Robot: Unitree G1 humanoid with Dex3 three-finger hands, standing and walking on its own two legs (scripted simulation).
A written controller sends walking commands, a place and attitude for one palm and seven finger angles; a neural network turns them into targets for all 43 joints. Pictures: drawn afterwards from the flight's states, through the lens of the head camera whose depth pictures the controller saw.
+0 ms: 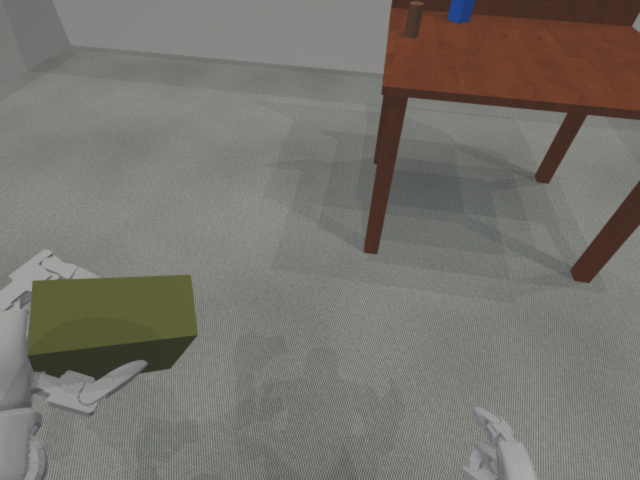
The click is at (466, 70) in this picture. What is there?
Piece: table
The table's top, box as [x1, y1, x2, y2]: [381, 8, 639, 119]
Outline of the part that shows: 391,8 381,94 639,119 639,32 631,26 472,14 469,22 458,24 446,18 448,12 423,10 418,36 416,38 407,38 403,34 408,9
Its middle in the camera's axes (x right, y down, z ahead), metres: +0.72 -0.65 +1.36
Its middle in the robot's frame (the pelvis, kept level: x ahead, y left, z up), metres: +1.49 -0.64 -0.03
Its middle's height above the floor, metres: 0.74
